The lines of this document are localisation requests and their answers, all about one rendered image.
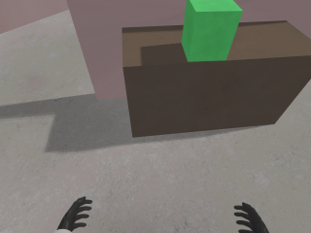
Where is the right robot hand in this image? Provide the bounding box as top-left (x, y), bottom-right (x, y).
top-left (233, 202), bottom-right (269, 233)

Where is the left robot hand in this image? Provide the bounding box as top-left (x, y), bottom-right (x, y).
top-left (56, 196), bottom-right (92, 232)

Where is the carton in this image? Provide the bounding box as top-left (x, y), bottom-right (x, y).
top-left (181, 0), bottom-right (243, 62)

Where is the pedestal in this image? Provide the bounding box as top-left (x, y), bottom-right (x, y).
top-left (121, 20), bottom-right (311, 138)

